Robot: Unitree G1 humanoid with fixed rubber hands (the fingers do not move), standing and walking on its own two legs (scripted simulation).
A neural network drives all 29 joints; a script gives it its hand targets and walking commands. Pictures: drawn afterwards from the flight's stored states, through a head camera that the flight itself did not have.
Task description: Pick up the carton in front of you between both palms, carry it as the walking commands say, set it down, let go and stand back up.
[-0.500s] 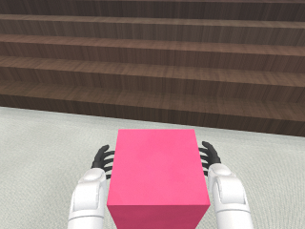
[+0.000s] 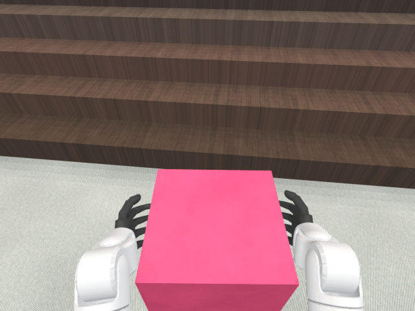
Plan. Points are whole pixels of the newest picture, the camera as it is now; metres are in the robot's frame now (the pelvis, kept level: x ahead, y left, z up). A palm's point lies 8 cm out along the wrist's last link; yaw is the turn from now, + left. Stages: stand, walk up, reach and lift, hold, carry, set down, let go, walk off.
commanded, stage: carry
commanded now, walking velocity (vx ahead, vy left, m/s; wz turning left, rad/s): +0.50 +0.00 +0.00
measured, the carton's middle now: (213, 253) +0.26 +0.00 +0.01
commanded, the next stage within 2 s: none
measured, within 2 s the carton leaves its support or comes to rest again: neither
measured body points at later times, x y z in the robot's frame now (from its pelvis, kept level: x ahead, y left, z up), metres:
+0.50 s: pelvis +0.32 -0.05 +0.00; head +0.35 -0.06 +0.45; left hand +0.59 +0.12 +0.07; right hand +0.62 -0.18 +0.07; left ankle +0.41 +0.10 -0.69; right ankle +0.26 -0.12 -0.75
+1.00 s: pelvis +0.67 -0.01 +0.00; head +0.69 +0.01 +0.45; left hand +0.98 +0.14 +0.13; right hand +0.98 -0.16 +0.14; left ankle +0.60 +0.07 -0.75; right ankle +0.77 -0.15 -0.70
